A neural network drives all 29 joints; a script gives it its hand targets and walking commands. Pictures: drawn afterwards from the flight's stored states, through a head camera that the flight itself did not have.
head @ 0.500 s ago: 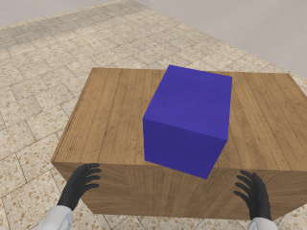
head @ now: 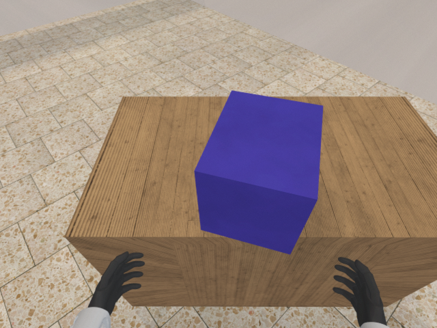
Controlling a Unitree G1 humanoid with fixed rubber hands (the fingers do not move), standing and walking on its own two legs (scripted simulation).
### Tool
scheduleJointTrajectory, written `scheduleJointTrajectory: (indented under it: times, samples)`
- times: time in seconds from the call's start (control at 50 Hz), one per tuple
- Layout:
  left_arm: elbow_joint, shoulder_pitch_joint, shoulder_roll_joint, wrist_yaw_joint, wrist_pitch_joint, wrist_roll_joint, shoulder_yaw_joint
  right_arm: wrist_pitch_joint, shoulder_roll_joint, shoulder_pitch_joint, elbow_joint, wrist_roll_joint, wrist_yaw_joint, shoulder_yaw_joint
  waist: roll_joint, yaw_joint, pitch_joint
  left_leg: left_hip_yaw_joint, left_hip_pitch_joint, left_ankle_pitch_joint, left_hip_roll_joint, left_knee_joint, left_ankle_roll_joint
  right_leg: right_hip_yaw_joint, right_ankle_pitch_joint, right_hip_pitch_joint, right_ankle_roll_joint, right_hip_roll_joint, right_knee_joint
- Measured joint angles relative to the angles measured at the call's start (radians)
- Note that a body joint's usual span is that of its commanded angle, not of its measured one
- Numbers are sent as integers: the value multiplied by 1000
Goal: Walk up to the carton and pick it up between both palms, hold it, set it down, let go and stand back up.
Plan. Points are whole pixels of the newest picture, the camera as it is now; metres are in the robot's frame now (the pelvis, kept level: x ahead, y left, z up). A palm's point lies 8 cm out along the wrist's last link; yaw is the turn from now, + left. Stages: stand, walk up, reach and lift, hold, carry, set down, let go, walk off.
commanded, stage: set down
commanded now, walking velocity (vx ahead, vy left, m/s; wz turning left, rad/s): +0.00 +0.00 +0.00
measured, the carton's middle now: (260, 169) +0.45 -0.05 -0.01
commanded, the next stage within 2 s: let go in 1.02 s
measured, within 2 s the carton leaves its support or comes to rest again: neither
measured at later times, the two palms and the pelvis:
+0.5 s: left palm (112, 308) +0.15 +0.22 -0.05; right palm (367, 316) +0.16 -0.22 -0.05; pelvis +0.00 -0.01 +0.00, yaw +1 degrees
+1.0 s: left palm (121, 314) +0.15 +0.21 -0.08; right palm (367, 321) +0.16 -0.23 -0.07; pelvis +0.00 -0.02 +0.00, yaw +1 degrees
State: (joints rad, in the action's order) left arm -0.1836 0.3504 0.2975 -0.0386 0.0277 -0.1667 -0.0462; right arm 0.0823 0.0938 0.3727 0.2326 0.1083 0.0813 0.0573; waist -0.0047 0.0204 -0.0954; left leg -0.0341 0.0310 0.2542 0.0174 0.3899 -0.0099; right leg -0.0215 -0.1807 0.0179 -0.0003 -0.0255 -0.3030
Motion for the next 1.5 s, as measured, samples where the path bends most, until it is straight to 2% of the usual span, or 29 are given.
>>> scheduleJointTrajectory:
  times: [0.1,0.36,0.48,0.8,1.1,1.18,1.5]
  samples:
    - [-35,-18,2,4,-6,0,-6,17,-3,1,7,-19,-3,-1,1,7,3,2,1,-4,1,-5,2,2,-3,6,-3,-1,-8]
    - [-128,-65,-19,16,41,50,5,16,16,-80,174,-59,-31,-1,11,3,4,11,5,-9,4,-4,11,12,-8,12,-11,-4,-20]
    - [-145,-65,-15,14,37,52,2,38,18,-75,183,-62,-36,-11,13,-5,9,15,14,-11,3,-4,12,15,-11,24,-12,-3,-27]
    - [-269,-119,-56,29,83,114,22,65,46,-143,362,-106,-80,-8,10,-6,12,14,21,-11,4,-2,16,15,-16,36,-15,-4,-39]
    - [-316,-148,-79,42,88,129,31,95,51,-183,450,-118,-95,-13,19,-10,12,19,36,-12,3,1,19,21,-26,57,-19,-3,-59]
    - [-324,-160,-83,49,96,134,25,105,58,-208,502,-118,-104,-9,17,-15,5,25,38,-11,2,6,21,26,-30,57,-21,-2,-65]
    - [-364,-178,-93,56,77,156,22,108,85,-231,552,-131,-109,-9,23,-5,17,27,65,-17,-1,7,23,29,-35,93,-24,1,-88]
